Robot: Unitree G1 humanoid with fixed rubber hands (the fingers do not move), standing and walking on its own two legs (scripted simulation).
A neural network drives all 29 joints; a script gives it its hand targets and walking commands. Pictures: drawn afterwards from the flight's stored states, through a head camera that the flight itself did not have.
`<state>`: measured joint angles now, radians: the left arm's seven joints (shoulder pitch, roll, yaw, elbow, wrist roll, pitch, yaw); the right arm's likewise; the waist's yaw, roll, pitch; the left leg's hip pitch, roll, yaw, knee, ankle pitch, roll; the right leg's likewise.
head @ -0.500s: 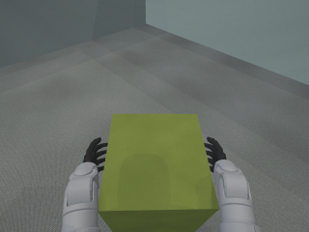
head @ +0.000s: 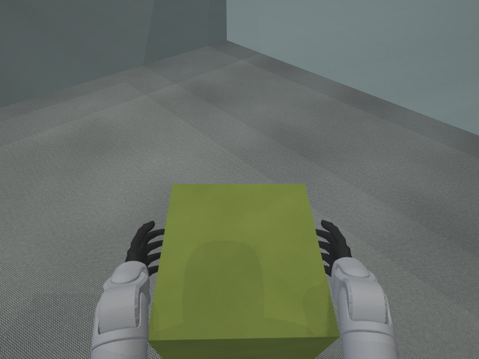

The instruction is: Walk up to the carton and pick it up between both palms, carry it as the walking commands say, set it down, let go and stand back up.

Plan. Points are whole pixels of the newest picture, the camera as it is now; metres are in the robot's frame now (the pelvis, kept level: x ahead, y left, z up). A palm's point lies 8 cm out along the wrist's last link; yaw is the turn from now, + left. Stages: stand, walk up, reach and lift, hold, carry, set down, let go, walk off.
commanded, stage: hold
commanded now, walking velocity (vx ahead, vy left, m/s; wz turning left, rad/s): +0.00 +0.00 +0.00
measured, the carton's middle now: (239, 279) +0.29 +0.00 -0.03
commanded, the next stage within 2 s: carry in 0.76 s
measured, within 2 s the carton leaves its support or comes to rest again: neither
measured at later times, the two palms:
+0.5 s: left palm (136, 268) +0.27 +0.17 +0.04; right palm (338, 265) +0.27 -0.17 +0.04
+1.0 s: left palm (121, 260) +0.28 +0.19 +0.07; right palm (328, 257) +0.28 -0.15 +0.06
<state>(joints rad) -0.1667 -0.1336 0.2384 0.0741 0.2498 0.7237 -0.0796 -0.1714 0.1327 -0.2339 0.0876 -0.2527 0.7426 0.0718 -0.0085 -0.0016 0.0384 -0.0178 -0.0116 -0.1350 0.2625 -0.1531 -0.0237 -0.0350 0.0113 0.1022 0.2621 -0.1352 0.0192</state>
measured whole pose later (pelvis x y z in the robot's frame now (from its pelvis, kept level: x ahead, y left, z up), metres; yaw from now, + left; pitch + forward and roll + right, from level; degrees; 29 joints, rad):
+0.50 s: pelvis +0.00 +0.00 +0.00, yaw +0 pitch -6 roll +0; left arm -0.18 -0.14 0.25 0.10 0.26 0.73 -0.08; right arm -0.19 0.13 -0.24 0.11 -0.25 0.75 0.07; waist -0.01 0.00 0.04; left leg -0.01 -0.02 -0.13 0.28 -0.16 -0.02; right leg -0.03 0.01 0.10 0.28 -0.14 0.02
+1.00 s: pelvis +0.00 +0.02 -0.02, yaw +0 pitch +3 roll +1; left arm -0.14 -0.11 0.18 -0.16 0.14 0.88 0.00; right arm -0.16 0.09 -0.17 -0.12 -0.13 0.89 0.01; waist 0.00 -0.01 -0.13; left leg -0.35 -0.07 -0.06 0.59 -0.29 0.01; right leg -0.38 -0.03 0.12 0.61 -0.29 0.06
